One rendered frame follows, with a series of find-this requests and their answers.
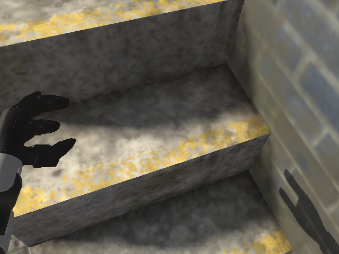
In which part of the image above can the robot left hand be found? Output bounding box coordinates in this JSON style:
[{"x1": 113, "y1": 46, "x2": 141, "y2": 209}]
[{"x1": 0, "y1": 91, "x2": 76, "y2": 168}]

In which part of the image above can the left robot forearm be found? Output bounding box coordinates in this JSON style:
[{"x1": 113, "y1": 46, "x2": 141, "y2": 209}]
[{"x1": 0, "y1": 153, "x2": 23, "y2": 254}]

